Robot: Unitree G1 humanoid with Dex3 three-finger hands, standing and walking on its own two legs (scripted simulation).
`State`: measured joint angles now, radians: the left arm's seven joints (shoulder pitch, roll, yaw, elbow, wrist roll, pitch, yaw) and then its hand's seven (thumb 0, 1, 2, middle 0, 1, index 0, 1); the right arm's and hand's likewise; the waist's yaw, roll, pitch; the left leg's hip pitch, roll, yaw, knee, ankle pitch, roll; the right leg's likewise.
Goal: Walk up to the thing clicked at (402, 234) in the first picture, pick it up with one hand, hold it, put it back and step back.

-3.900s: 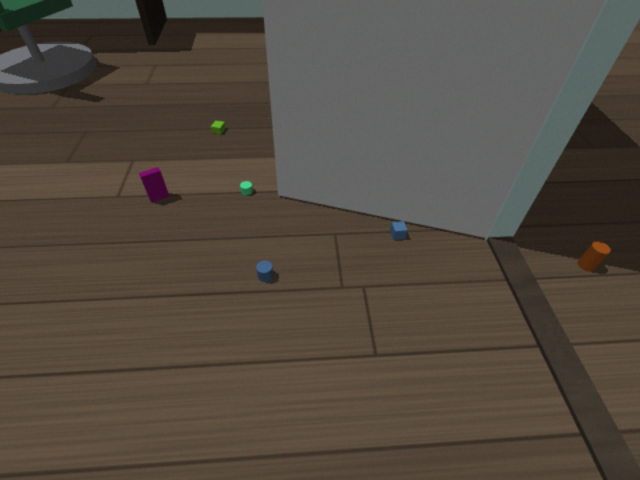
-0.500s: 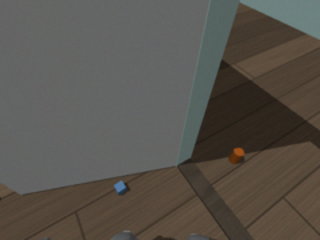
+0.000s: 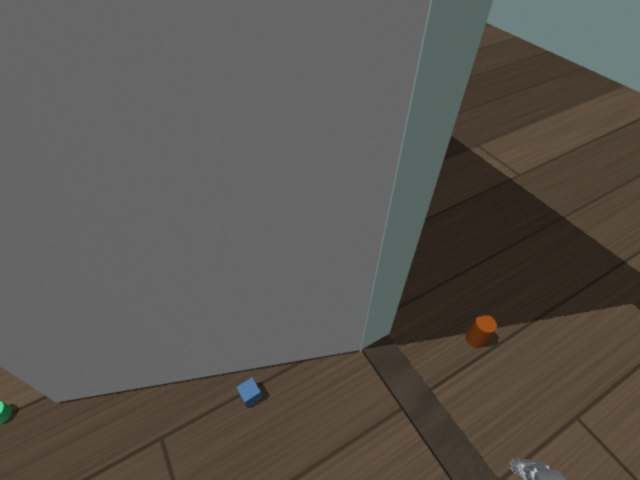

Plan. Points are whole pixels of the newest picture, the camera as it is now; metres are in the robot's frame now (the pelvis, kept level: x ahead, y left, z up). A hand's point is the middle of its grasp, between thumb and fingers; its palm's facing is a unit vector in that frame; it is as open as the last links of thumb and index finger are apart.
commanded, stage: walk up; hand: left
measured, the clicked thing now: (249, 392) +0.48 +0.23 -0.75
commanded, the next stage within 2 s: stand in 0.56 s
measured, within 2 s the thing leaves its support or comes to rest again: neither
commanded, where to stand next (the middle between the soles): +0.10 +0.00 m, yaw -1 degrees
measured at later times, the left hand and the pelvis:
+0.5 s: hand out of the picture +0.10 +0.25 -0.15, palm faces -0.02 -0.94 -0.34, open 7.4 cm; pelvis +0.01 +0.00 +0.01, yaw +0 degrees
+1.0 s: hand out of the picture +0.10 +0.24 -0.15, palm faces -0.02 -0.94 -0.34, open 7.4 cm; pelvis +0.03 -0.01 +0.01, yaw +0 degrees
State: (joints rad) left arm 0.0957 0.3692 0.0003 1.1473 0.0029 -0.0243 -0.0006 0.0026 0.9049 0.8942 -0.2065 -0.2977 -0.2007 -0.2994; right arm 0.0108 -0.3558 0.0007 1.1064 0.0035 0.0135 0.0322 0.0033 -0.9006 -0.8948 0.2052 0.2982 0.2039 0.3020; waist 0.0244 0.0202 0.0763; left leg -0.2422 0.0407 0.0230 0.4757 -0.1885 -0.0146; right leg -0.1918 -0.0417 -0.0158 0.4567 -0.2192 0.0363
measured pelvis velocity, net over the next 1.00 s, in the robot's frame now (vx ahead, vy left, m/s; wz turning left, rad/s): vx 0.03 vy -0.01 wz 0.00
